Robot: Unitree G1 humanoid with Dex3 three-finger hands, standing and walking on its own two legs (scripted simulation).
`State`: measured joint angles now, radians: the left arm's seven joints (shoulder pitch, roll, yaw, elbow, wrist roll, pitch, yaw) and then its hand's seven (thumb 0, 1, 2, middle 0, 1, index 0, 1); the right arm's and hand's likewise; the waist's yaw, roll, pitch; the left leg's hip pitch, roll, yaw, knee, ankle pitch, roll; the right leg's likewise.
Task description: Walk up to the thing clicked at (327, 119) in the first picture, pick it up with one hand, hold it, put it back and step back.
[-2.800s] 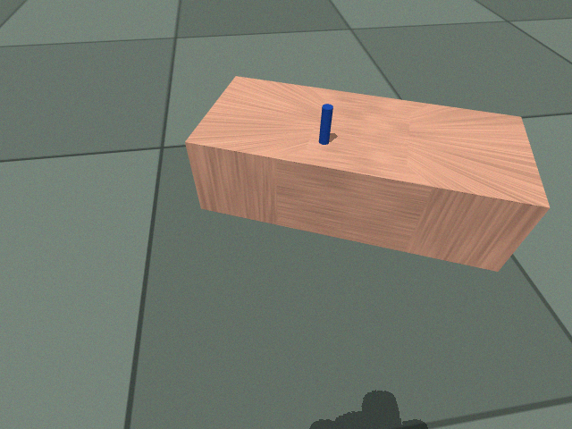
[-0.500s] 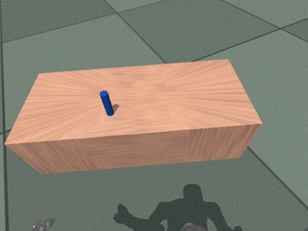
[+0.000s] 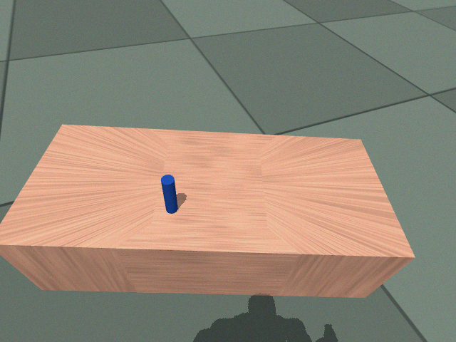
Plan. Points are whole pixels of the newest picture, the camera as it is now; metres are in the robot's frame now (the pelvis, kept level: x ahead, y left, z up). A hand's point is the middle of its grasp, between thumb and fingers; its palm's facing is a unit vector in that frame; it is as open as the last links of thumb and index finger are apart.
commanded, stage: walk up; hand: left
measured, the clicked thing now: (169, 195) +0.62 +0.20 -0.28
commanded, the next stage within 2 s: none
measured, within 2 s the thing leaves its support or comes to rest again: neither
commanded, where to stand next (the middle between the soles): +0.16 -0.02 m, yaw +1 degrees
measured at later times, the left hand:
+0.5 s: hand (113, 326) +0.19 +0.22 -0.13, palm faces -0.05 -0.91 -0.41, open 7.4 cm
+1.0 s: hand out of the picture +0.16 +0.25 -0.14, palm faces +0.04 -0.95 -0.32, open 7.4 cm
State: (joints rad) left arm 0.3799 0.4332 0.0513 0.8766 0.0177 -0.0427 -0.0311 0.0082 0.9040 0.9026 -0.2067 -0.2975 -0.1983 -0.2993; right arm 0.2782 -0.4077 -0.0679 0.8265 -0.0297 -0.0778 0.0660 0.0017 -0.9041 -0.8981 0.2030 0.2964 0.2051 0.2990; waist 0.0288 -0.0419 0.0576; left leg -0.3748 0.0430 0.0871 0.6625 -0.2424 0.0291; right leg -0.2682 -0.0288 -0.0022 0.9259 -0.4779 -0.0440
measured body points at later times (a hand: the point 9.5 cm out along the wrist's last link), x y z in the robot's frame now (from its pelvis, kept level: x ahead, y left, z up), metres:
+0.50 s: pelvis +0.09 -0.03 +0.00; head +0.13 -0.06 +0.45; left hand +0.19 +0.27 -0.10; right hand +0.16 -0.33 -0.14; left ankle +0.08 +0.11 -0.69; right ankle +0.18 -0.14 -0.72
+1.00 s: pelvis +0.09 -0.02 +0.02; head +0.09 +0.00 +0.47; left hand +0.15 +0.29 -0.12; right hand +0.15 -0.32 -0.11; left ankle +0.09 +0.12 -0.72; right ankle +0.17 -0.14 -0.72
